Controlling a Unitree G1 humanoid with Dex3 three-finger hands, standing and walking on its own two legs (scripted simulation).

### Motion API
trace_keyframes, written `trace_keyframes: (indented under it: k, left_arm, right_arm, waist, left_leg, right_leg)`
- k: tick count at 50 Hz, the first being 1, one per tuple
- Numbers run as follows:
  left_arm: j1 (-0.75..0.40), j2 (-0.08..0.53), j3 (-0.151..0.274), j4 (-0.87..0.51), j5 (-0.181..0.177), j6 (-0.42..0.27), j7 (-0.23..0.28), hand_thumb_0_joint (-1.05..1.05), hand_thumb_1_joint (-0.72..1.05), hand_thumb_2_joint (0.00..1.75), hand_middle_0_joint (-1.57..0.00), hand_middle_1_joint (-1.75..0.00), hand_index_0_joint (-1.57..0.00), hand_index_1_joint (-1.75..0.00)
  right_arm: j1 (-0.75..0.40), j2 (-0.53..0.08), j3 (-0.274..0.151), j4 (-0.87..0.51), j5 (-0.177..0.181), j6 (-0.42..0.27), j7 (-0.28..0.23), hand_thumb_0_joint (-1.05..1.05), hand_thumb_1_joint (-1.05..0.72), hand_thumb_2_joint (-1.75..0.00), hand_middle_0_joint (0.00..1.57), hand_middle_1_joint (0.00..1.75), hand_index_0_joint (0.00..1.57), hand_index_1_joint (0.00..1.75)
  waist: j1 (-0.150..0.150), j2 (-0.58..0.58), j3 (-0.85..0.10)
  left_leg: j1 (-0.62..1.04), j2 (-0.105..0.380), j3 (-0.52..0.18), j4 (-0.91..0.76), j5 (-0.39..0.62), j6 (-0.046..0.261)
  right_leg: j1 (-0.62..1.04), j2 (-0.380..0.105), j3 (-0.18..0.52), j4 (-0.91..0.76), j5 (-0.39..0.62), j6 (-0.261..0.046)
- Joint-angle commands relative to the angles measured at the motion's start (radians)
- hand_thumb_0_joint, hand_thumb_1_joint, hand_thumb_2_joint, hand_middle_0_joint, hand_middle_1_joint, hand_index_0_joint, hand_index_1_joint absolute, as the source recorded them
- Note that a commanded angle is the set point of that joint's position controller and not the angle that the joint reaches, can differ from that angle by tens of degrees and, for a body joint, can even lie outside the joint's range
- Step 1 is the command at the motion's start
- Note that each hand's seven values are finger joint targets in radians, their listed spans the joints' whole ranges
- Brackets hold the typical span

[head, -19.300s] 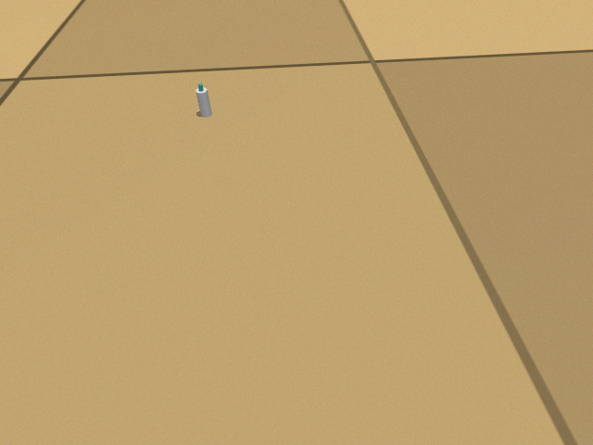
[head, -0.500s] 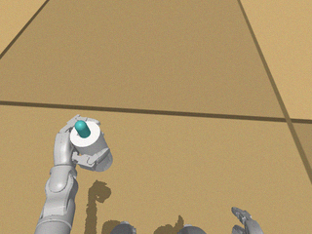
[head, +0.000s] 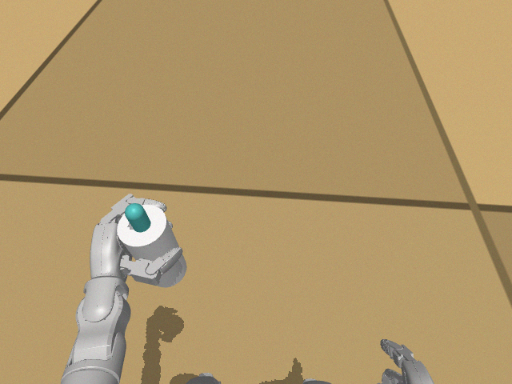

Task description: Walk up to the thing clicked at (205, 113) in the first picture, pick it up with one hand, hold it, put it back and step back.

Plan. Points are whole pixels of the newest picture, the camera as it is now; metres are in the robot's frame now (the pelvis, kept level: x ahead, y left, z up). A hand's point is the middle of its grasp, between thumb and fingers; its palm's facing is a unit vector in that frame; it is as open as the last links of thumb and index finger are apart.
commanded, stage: hold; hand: left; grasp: from the side
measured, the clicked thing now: (153, 243) +0.32 +0.17 +0.03
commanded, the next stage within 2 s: none
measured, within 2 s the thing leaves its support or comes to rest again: neither
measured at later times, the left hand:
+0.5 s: hand (147, 243) +0.32 +0.17 +0.05, palm faces +0.11 -0.99 -0.01, open 9.5 cm
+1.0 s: hand (152, 243) +0.31 +0.16 +0.05, palm faces +0.07 -1.00 -0.02, open 9.5 cm
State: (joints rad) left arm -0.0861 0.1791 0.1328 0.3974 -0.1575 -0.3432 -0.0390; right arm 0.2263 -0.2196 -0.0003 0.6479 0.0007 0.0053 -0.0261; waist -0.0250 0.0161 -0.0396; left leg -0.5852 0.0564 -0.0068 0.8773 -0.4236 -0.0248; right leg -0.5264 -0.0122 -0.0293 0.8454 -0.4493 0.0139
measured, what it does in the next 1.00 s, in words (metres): stands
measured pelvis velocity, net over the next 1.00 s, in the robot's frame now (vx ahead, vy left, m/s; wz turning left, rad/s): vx -0.01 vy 0.00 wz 0.00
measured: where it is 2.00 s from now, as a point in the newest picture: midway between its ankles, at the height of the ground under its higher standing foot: outside the picture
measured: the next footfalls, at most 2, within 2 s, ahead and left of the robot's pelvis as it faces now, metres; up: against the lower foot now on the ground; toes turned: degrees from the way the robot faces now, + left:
none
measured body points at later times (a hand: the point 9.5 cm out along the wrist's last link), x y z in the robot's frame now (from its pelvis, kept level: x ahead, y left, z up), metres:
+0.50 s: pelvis -0.01 +0.00 +0.01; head +0.03 +0.01 +0.45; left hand +0.30 +0.22 +0.05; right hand +0.12 -0.24 -0.11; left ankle +0.01 +0.13 -0.70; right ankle -0.01 -0.13 -0.70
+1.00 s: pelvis -0.01 +0.00 +0.01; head +0.03 +0.00 +0.46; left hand +0.30 +0.22 +0.05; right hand +0.12 -0.24 -0.11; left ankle +0.01 +0.13 -0.70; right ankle -0.01 -0.13 -0.70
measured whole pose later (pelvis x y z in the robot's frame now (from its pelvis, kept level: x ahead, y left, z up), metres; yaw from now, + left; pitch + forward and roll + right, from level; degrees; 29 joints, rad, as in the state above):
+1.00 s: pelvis -0.01 +0.00 +0.01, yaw +0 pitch +6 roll -1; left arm -0.10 0.18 0.12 0.44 -0.16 -0.37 -0.06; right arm 0.23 -0.22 -0.01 0.67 0.00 -0.01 -0.02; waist -0.02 0.02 -0.02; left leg -0.53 0.05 0.00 0.82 -0.39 -0.02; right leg -0.47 -0.02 -0.02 0.79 -0.41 0.02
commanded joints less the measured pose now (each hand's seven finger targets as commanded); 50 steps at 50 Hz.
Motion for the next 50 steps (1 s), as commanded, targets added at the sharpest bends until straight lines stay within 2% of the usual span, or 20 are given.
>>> trace_keyframes:
  k: [1, 6, 11, 14, 16, 17, 18, 22, 24, 27, 28, 29, 34, 35, 38, 42, 43, 45, 46, 50]
  left_arm:
    - [-0.306, 0.144, 0.053, -0.295, -0.018, -0.098, 0.006, 0.00, 0.19, 1.16, -1.24, -1.35, -1.26, -1.35]
    - [-0.315, 0.119, 0.033, -0.273, -0.021, -0.085, -0.002, 0.00, 0.17, 1.16, -1.24, -1.35, -1.25, -1.35]
    - [-0.327, 0.155, 0.060, -0.269, -0.018, -0.089, -0.010, 0.00, 0.19, 1.17, -1.25, -1.36, -1.26, -1.36]
    - [-0.296, 0.119, 0.053, -0.218, -0.030, -0.093, -0.014, 0.00, 0.21, 1.19, -1.26, -1.38, -1.27, -1.38]
    - [-0.376, 0.168, 0.072, -0.301, -0.026, -0.110, -0.010, 0.00, 0.20, 1.19, -1.26, -1.38, -1.27, -1.38]
    - [-0.318, 0.151, 0.066, -0.253, -0.024, -0.103, -0.011, 0.00, 0.19, 1.18, -1.25, -1.36, -1.26, -1.37]
    - [-0.360, 0.178, 0.081, -0.302, -0.025, -0.109, -0.010, 0.00, 0.19, 1.18, -1.25, -1.36, -1.26, -1.36]
    - [-0.327, 0.108, 0.045, -0.208, -0.030, -0.112, -0.012, 0.00, 0.20, 1.17, -1.24, -1.35, -1.25, -1.35]
    - [-0.346, 0.150, 0.056, -0.267, -0.021, -0.118, -0.013, 0.00, 0.21, 1.18, -1.24, -1.35, -1.25, -1.36]
    - [-0.314, 0.147, 0.052, -0.285, -0.021, -0.119, -0.016, 0.00, 0.21, 1.16, -1.23, -1.34, -1.25, -1.34]
    - [-0.300, 0.122, 0.028, -0.262, -0.021, -0.115, -0.018, 0.00, 0.20, 1.14, -1.24, -1.34, -1.25, -1.34]
    - [-0.321, 0.149, 0.052, -0.292, -0.025, -0.117, -0.014, 0.00, 0.20, 1.15, -1.23, -1.34, -1.24, -1.34]
    - [-0.323, 0.109, 0.039, -0.181, -0.025, -0.099, 0.003, 0.00, 0.17, 1.18, -1.23, -1.36, -1.24, -1.36]
    - [-0.394, 0.152, 0.076, -0.245, -0.025, -0.109, 0.009, 0.00, 0.18, 1.19, -1.23, -1.35, -1.24, -1.36]
    - [-0.380, 0.148, 0.057, -0.218, -0.016, -0.117, 0.000, 0.00, 0.19, 1.19, -1.24, -1.36, -1.25, -1.36]
    - [-0.324, 0.141, 0.056, -0.227, -0.020, -0.123, -0.018, 0.00, 0.21, 1.19, -1.26, -1.37, -1.27, -1.37]
    - [-0.291, 0.105, 0.025, -0.190, -0.023, -0.119, -0.024, 0.00, 0.21, 1.19, -1.25, -1.37, -1.26, -1.37]
    - [-0.294, 0.113, 0.038, -0.213, -0.033, -0.120, -0.026, 0.00, 0.22, 1.19, -1.25, -1.37, -1.27, -1.37]
    - [-0.308, 0.106, 0.017, -0.216, -0.031, -0.117, -0.029, 0.00, 0.21, 1.19, -1.25, -1.37, -1.26, -1.37]
    - [-0.359, 0.147, 0.050, -0.264, -0.023, -0.122, -0.012, 0.00, 0.16, 1.16, -1.22, -1.34, -1.24, -1.34]
  right_arm:
    - [-0.012, -0.125, -0.046, -0.116, 0.003, -0.041, -0.010, 0.00, -0.93, -0.91, 0.20, 0.30, 0.20, 0.30]
    - [-0.028, -0.125, -0.048, -0.120, 0.007, -0.044, -0.007, 0.00, -0.92, -0.90, 0.20, 0.30, 0.20, 0.30]
    - [-0.029, -0.131, -0.053, -0.123, 0.009, -0.043, -0.003, 0.00, -0.92, -0.90, 0.20, 0.30, 0.20, 0.30]
    - [-0.031, -0.132, -0.051, -0.126, 0.008, -0.047, 0.003, 0.00, -0.92, -0.90, 0.20, 0.30, 0.20, 0.30]
    - [-0.027, -0.135, -0.053, -0.121, 0.008, -0.049, -0.001, 0.00, -0.92, -0.91, 0.20, 0.30, 0.20, 0.30]
    - [-0.024, -0.131, -0.050, -0.121, 0.007, -0.049, 0.000, 0.00, -0.92, -0.91, 0.20, 0.30, 0.20, 0.30]
    - [-0.028, -0.131, -0.050, -0.120, 0.010, -0.049, -0.003, 0.00, -0.92, -0.91, 0.20, 0.30, 0.20, 0.30]
    - [-0.040, -0.121, -0.045, -0.112, 0.006, -0.055, -0.002, 0.00, -0.92, -0.91, 0.20, 0.30, 0.20, 0.30]
    - [-0.042, -0.130, -0.051, -0.115, 0.007, -0.054, -0.004, 0.00, -0.92, -0.91, 0.20, 0.30, 0.20, 0.30]
    - [-0.037, -0.132, -0.053, -0.119, 0.007, -0.054, -0.003, 0.00, -0.92, -0.90, 0.20, 0.30, 0.20, 0.30]
    - [-0.043, -0.129, -0.049, -0.120, 0.008, -0.056, -0.004, 0.00, -0.92, -0.91, 0.20, 0.30, 0.20, 0.30]
    - [-0.031, -0.134, -0.054, -0.116, 0.009, -0.057, -0.005, 0.00, -0.92, -0.91, 0.20, 0.30, 0.20, 0.30]
    - [-0.033, -0.132, -0.048, -0.101, 0.008, -0.060, -0.005, 0.00, -0.92, -0.91, 0.20, 0.30, 0.20, 0.30]
    - [-0.034, -0.131, -0.050, -0.102, 0.009, -0.058, -0.005, 0.00, -0.92, -0.91, 0.20, 0.30, 0.20, 0.30]
    - [-0.030, -0.131, -0.049, -0.098, 0.005, -0.056, -0.003, 0.00, -0.91, -0.90, 0.20, 0.30, 0.20, 0.30]
    - [-0.036, -0.134, -0.055, -0.114, 0.008, -0.057, 0.002, 0.00, -0.93, -0.91, 0.20, 0.30, 0.20, 0.30]
    - [-0.029, -0.132, -0.054, -0.111, 0.006, -0.055, 0.005, 0.00, -0.92, -0.91, 0.20, 0.30, 0.20, 0.30]
    - [-0.026, -0.139, -0.058, -0.108, 0.009, -0.057, 0.006, 0.00, -0.92, -0.91, 0.20, 0.30, 0.20, 0.30]
    - [-0.022, -0.137, -0.056, -0.109, 0.009, -0.057, 0.005, 0.00, -0.92, -0.91, 0.20, 0.30, 0.20, 0.30]
    - [-0.029, -0.130, -0.050, -0.110, 0.007, -0.055, 0.003, 0.00, -0.92, -0.91, 0.20, 0.30, 0.20, 0.30]
  waist:
    - [-0.008, 0.025, -0.303]
    - [-0.009, 0.006, -0.272]
    - [0.003, 0.023, -0.289]
    - [0.001, 0.012, -0.275]
    - [0.000, 0.029, -0.302]
    - [0.006, 0.012, -0.311]
    - [0.006, 0.036, -0.295]
    - [-0.011, 0.000, -0.225]
    - [0.000, 0.025, -0.252]
    - [0.007, 0.042, -0.292]
    - [0.000, 0.013, -0.276]
    - [0.008, 0.018, -0.316]
    - [-0.013, -0.021, -0.243]
    - [-0.003, 0.008, -0.246]
    - [-0.006, 0.023, -0.224]
    - [0.019, 0.033, -0.280]
    - [0.006, 0.026, -0.292]
    - [0.009, 0.023, -0.309]
    - [-0.002, 0.015, -0.310]
    - [0.003, 0.014, -0.297]
  left_leg:
    - [0.203, -0.042, 0.011, -0.114, 0.316, 0.028]
    - [0.196, -0.042, 0.010, -0.136, 0.281, 0.028]
    - [0.213, -0.040, 0.010, -0.139, 0.306, 0.026]
    - [0.212, -0.037, 0.007, -0.148, 0.304, 0.024]
    - [0.234, -0.037, 0.007, -0.146, 0.318, 0.024]
    - [0.236, -0.037, 0.007, -0.147, 0.332, 0.025]
    - [0.231, -0.043, 0.015, -0.148, 0.312, 0.025]
    - [0.176, -0.045, 0.017, -0.153, 0.221, 0.028]
    - [0.201, -0.047, 0.019, -0.160, 0.225, 0.027]
    - [0.232, -0.046, 0.015, -0.163, 0.250, 0.023]
    - [0.229, -0.043, 0.012, -0.167, 0.244, 0.022]
    - [0.242, -0.043, 0.012, -0.159, 0.278, 0.024]
    - [0.213, -0.035, 0.007, -0.165, 0.271, 0.026]
    - [0.204, -0.038, 0.011, -0.164, 0.260, 0.026]
    - [0.207, -0.039, 0.011, -0.173, 0.235, 0.023]
    - [0.235, -0.039, 0.008, -0.173, 0.276, 0.018]
    - [0.240, -0.039, 0.007, -0.164, 0.297, 0.019]
    - [0.251, -0.036, 0.007, -0.162, 0.320, 0.018]
    - [0.250, -0.037, 0.009, -0.154, 0.334, 0.022]
    - [0.246, -0.036, 0.011, -0.158, 0.326, 0.025]
  right_leg:
    - [0.111, 0.024, -0.004, -0.116, 0.378, -0.012]
    - [0.116, 0.024, -0.010, -0.135, 0.347, -0.011]
    - [0.128, 0.025, -0.010, -0.135, 0.358, -0.014]
    - [0.123, 0.029, -0.015, -0.132, 0.345, -0.017]
    - [0.132, 0.026, -0.011, -0.134, 0.363, -0.016]
    - [0.148, 0.025, -0.010, -0.136, 0.372, -0.015]
    - [0.138, 0.020, -0.003, -0.146, 0.369, -0.013]
    - [0.097, 0.019, -0.006, -0.157, 0.294, -0.011]
    - [0.111, 0.015, -0.002, -0.161, 0.297, -0.013]
    - [0.130, 0.018, -0.007, -0.158, 0.310, -0.016]
    - [0.134, 0.022, -0.011, -0.158, 0.303, -0.015]
    - [0.156, 0.020, -0.009, -0.156, 0.334, -0.014]
    - [0.113, 0.026, -0.015, -0.156, 0.326, -0.013]
    - [0.109, 0.021, -0.011, -0.159, 0.322, -0.014]
    - [0.099, 0.021, -0.011, -0.158, 0.293, -0.015]
    - [0.135, 0.024, -0.015, -0.150, 0.318, -0.020]
    - [0.137, 0.026, -0.015, -0.148, 0.334, -0.019]
    - [0.139, 0.028, -0.017, -0.146, 0.354, -0.019]
    - [0.144, 0.025, -0.014, -0.149, 0.374, -0.016]
    - [0.141, 0.023, -0.011, -0.155, 0.372, -0.012]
